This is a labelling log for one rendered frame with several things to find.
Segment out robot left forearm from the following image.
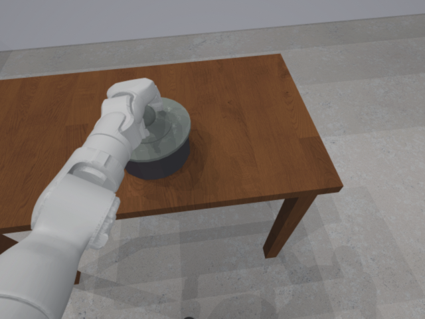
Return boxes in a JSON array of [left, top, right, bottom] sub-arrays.
[[31, 90, 145, 230]]

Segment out left robot hand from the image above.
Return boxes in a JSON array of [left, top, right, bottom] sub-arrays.
[[107, 78, 163, 139]]

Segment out pot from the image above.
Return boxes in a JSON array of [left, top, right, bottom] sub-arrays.
[[125, 137, 190, 180]]

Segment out knob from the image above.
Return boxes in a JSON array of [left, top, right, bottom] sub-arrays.
[[143, 105, 156, 126]]

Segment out lid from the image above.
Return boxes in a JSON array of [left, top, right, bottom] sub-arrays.
[[129, 97, 191, 162]]

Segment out table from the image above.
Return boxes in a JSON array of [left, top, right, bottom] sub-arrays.
[[0, 54, 343, 284]]

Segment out left robot upper arm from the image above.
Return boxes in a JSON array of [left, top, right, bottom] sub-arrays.
[[0, 173, 120, 319]]

